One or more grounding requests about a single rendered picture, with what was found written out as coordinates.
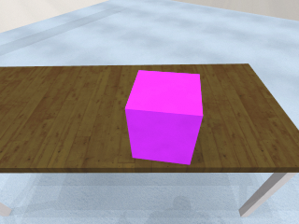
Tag carton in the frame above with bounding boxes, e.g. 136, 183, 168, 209
125, 70, 203, 165

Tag table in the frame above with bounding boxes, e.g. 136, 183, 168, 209
0, 63, 299, 217

